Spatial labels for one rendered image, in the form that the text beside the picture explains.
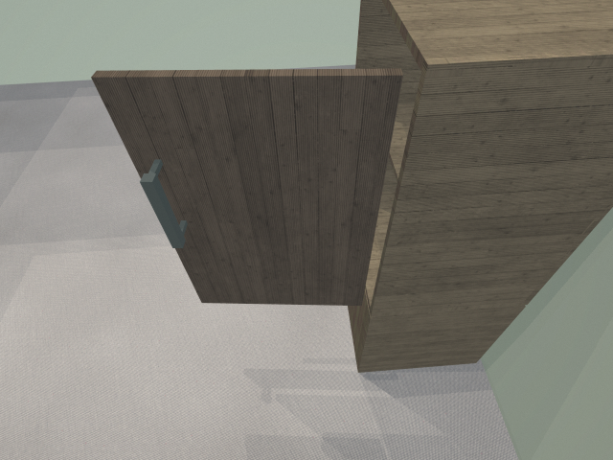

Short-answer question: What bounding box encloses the cupboard door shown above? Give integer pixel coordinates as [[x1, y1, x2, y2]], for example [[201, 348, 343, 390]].
[[91, 68, 403, 306]]

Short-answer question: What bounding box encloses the handle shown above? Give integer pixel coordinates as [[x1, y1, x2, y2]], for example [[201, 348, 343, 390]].
[[140, 159, 188, 248]]

